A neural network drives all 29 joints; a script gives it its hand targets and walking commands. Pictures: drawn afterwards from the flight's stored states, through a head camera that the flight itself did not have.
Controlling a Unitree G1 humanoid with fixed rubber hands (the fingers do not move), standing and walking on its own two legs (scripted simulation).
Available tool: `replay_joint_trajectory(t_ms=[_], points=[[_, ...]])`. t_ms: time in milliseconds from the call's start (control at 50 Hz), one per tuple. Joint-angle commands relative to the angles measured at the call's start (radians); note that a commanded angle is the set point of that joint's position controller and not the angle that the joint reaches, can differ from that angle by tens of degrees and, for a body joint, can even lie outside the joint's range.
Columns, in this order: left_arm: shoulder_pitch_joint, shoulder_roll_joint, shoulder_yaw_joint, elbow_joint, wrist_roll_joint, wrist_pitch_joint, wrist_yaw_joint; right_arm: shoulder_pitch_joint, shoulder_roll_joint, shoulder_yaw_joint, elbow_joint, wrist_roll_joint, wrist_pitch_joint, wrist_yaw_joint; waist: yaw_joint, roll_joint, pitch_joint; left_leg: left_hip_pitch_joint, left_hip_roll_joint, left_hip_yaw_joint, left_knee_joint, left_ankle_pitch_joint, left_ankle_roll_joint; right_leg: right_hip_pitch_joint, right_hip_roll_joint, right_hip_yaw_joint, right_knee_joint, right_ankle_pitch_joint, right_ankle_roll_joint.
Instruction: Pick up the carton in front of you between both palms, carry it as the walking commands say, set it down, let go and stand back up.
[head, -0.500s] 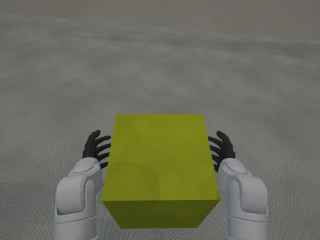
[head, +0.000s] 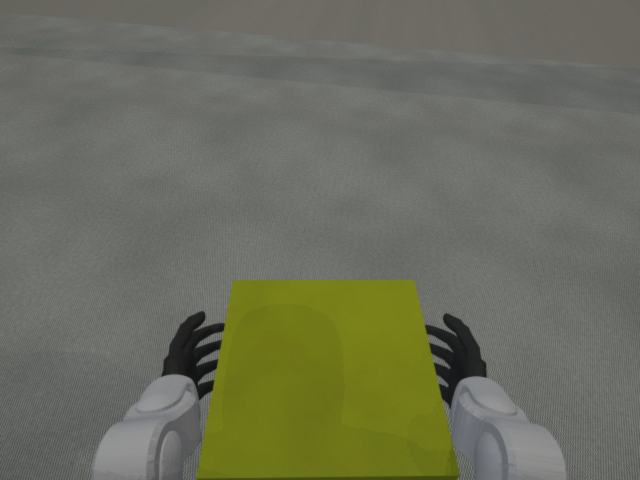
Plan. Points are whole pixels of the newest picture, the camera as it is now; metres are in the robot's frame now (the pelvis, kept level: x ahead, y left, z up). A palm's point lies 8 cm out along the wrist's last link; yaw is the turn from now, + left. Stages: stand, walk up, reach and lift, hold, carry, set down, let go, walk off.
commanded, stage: carry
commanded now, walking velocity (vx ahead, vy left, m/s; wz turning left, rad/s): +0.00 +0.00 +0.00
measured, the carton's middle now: (323, 410) +0.23 +0.00 +0.00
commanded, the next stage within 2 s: none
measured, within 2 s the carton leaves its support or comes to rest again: neither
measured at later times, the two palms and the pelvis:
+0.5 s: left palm (216, 259) +0.40 +0.16 +0.08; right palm (434, 267) +0.39 -0.14 +0.09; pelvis +0.14 +0.01 +0.01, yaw -1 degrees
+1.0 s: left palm (226, 265) +0.46 +0.17 +0.00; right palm (411, 260) +0.47 -0.13 +0.02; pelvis +0.17 +0.00 -0.01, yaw +2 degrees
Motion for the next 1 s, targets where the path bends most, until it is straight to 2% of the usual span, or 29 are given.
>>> replay_joint_trajectory(t_ms=[0,20,40,100,200,240,260,300,320,340,360,380,400,420,460,480,500,520,540,560,580,600,620,640,700,740,840,940,980], points=[[-0.374,-0.714,-0.599,-0.169,-0.208,-0.023,-0.066,-0.311,0.704,0.547,-0.090,0.152,-0.052,0.052,-0.024,0.120,-0.192,0.275,0.168,-0.070,-0.223,0.985,0.016,0.049,-0.076,0.057,0.079,0.076,0.035],[-0.369,-0.691,-0.604,-0.179,-0.203,-0.020,-0.063,-0.310,0.694,0.546,-0.110,0.146,-0.053,0.048,-0.021,0.123,-0.211,0.272,0.174,-0.060,-0.200,1.020,0.030,0.062,-0.057,0.070,0.057,-0.027,0.045],[-0.397,-0.713,-0.616,-0.183,-0.215,-0.016,-0.067,-0.326,0.691,0.539,-0.134,0.131,-0.054,0.047,-0.025,0.121,-0.204,0.255,0.159,-0.041,-0.165,0.972,0.025,0.067,-0.059,0.081,0.059,0.090,0.043],[-0.359,-0.668,-0.588,-0.114,-0.212,-0.003,-0.067,-0.311,0.656,0.536,-0.111,0.127,-0.041,0.046,-0.034,0.063,-0.210,0.284,0.135,-0.027,-0.118,1.153,0.014,0.104,-0.070,0.052,0.102,0.369,0.061],[-0.282,-0.578,-0.536,0.019,-0.135,0.002,-0.070,-0.331,0.592,0.568,-0.035,0.136,-0.026,0.071,-0.034,0.054,-0.203,0.229,0.083,0.018,-0.037,1.234,0.006,0.146,-0.022,0.016,0.118,0.454,0.058],[-0.342,-0.587,-0.522,0.036,-0.124,-0.009,-0.084,-0.373,0.604,0.579,-0.002,0.146,-0.036,0.095,-0.028,-0.031,-0.166,0.070,0.051,0.047,-0.017,1.081,-0.017,0.310,-0.021,0.010,0.069,0.626,0.054],[-0.359,-0.590,-0.506,0.053,-0.113,-0.023,-0.094,-0.416,0.608,0.596,0.001,0.157,-0.046,0.112,-0.015,-0.100,-0.149,-0.065,0.024,0.079,0.013,0.900,-0.032,0.434,-0.035,0.030,0.056,0.809,0.036],[-0.414,-0.577,-0.492,0.109,-0.095,-0.049,-0.116,-0.470,0.605,0.585,0.052,0.144,-0.069,0.132,-0.008,-0.217,-0.098,-0.308,-0.047,0.115,-0.137,0.246,-0.054,0.645,-0.120,0.099,0.139,1.150,-0.040],[-0.424,-0.572,-0.464,0.170,-0.085,-0.061,-0.126,-0.484,0.600,0.577,0.079,0.135,-0.084,0.142,-0.022,-0.180,-0.075,-0.250,-0.049,0.119,-0.267,0.155,-0.057,0.591,-0.118,0.079,0.180,1.129,-0.046],[-0.440,-0.578,-0.475,0.141,-0.088,-0.086,-0.138,-0.505,0.619,0.578,0.085,0.141,-0.101,0.154,-0.042,-0.121,-0.075,-0.106,-0.042,0.117,-0.432,0.365,-0.064,0.476,-0.073,0.034,0.251,0.947,-0.016],[-0.479,-0.615,-0.482,0.177,-0.089,-0.099,-0.150,-0.549,0.628,0.562,0.103,0.142,-0.118,0.167,-0.047,0.004,-0.062,0.101,-0.030,0.091,-0.492,0.678,-0.064,0.271,-0.028,-0.005,0.304,0.622,0.015],[-0.488,-0.614,-0.481,0.202,-0.073,-0.117,-0.161,-0.511,0.630,0.509,0.166,0.107,-0.131,0.177,-0.046,0.170,-0.025,0.396,0.041,0.032,-0.407,1.100,-0.026,-0.065,0.041,-0.046,0.353,-0.045,0.029],[-0.497,-0.597,-0.456,0.226,-0.054,-0.132,-0.171,-0.524,0.620,0.490,0.205,0.109,-0.138,0.183,-0.050,0.238,-0.034,0.617,0.144,-0.060,-0.174,1.495,0.050,-0.328,0.055,0.011,0.375,-0.424,0.025],[-0.504,-0.618,-0.482,0.257,-0.065,-0.137,-0.186,-0.486,0.667,0.512,0.256,0.111,-0.149,0.193,-0.073,0.209,-0.067,0.659,0.192,-0.088,-0.137,1.551,0.094,-0.374,0.036,0.039,0.348,-0.442,0.014],[-0.559,-0.702,-0.522,0.265,-0.094,-0.163,-0.210,-0.526,0.749,0.542,0.249,0.130,-0.181,0.222,-0.081,0.184,-0.101,0.700,0.162,-0.078,-0.104,1.416,0.088,-0.389,0.047,0.002,0.166,-0.317,-0.010],[-0.564,-0.740,-0.541,0.227,-0.108,-0.178,-0.226,-0.601,0.776,0.578,0.165,0.160,-0.201,0.232,-0.060,0.179,-0.170,0.656,0.162,-0.073,-0.089,1.407,0.082,-0.259,0.055,0.002,0.121,-0.150,-0.007],[-0.576,-0.766,-0.564,0.214,-0.127,-0.177,-0.243,-0.568,0.807,0.580,0.228,0.148,-0.196,0.244,-0.052,0.126,-0.215,0.506,0.146,-0.011,-0.083,1.250,0.076,-0.029,0.053,0.005,0.025,0.034,-0.004],[-0.589,-0.790,-0.582,0.185,-0.143,-0.185,-0.259,-0.553,0.832,0.597,0.210,0.147,-0.209,0.255,-0.023,0.159,-0.242,0.359,0.123,0.024,-0.050,1.050,0.056,0.163,0.037,0.018,-0.063,0.241,-0.004],[-0.584,-0.788,-0.565,0.227,-0.132,-0.187,-0.273,-0.541,0.837,0.576,0.276,0.118,-0.211,0.263,-0.014,0.076,-0.285,0.192,0.099,0.024,-0.010,0.783,0.035,0.343,-0.050,0.068,-0.001,0.460,-0.024],[-0.544,-0.802,-0.523,0.273,-0.115,-0.209,-0.284,-0.587,0.842,0.585,0.274,0.120,-0.222,0.273,-0.005,-0.088,-0.330,0.055,0.056,0.010,0.012,0.397,0.017,0.452,-0.156,0.183,0.070,0.849,-0.094],[-0.522,-0.793,-0.511,0.352,-0.093,-0.222,-0.296,-0.560,0.835,0.557,0.327,0.090,-0.236,0.278,-0.025,-0.149,-0.327,0.043,0.013,-0.015,0.003,0.087,0.026,0.418,-0.213,0.233,0.077,1.009,-0.146],[-0.478,-0.740,-0.447,0.440,-0.028,-0.249,-0.301,-0.553,0.793,0.506,0.403,0.023,-0.264,0.283,-0.034,-0.148,-0.295,0.034,0.006,-0.016,-0.018,0.005,0.030,0.365,-0.241,0.270,0.045,0.988,-0.157],[-0.488,-0.710,-0.438,0.424,-0.010,-0.294,-0.307,-0.537,0.764,0.448,0.441,-0.007,-0.306,0.287,-0.045,-0.109,-0.272,0.046,0.009,-0.037,-0.102,-0.014,0.041,0.336,-0.219,0.238,0.049,0.763,-0.140],[-0.508,-0.717,-0.410,0.471,0.012,-0.344,-0.312,-0.601,0.768,0.458,0.431,-0.014,-0.357,0.296,-0.045,-0.115,-0.223,0.030,0.022,-0.054,-0.207,0.085,0.036,0.332,-0.183,0.209,0.071,0.612,-0.117],[-0.666,-0.752,-0.398,0.516,-0.033,-0.472,-0.334,-0.701,0.789,0.452,0.484,0.007,-0.475,0.310,-0.041,-0.028,-0.272,0.135,0.068,-0.036,-0.126,0.320,0.021,0.261,-0.126,0.150,0.095,0.512,-0.077],[-0.678,-0.730,-0.383,0.589,-0.020,-0.523,-0.340,-0.693,0.767,0.453,0.545,-0.006,-0.525,0.310,-0.030,-0.071,-0.287,0.124,0.068,-0.043,-0.119,0.348,0.019,0.308,-0.134,0.163,0.122,0.595,-0.076],[-0.690,-0.770,-0.409,0.660,-0.016,-0.583,-0.352,-0.688,0.791,0.457,0.623,-0.013,-0.585,0.330,-0.038,-0.063,-0.362,0.102,0.062,-0.030,-0.076,0.457,0.005,0.395,-0.146,0.145,0.172,0.821,-0.077],[-0.708,-0.829,-0.458,0.639,-0.022,-0.555,-0.361,-0.690,0.835,0.477,0.634,-0.003,-0.564,0.349,-0.027,0.011,-0.298,0.113,0.076,-0.028,-0.101,0.472,0.006,0.307,-0.127,0.127,0.150,0.656,-0.070],[-0.731,-0.819,-0.456,0.620,-0.017,-0.531,-0.358,-0.688,0.830,0.450,0.643,-0.012,-0.540,0.354,-0.034,0.008,-0.257,0.119,0.088,-0.033,-0.127,0.422,0.018,0.246,-0.110,0.125,0.133,0.483,-0.058]])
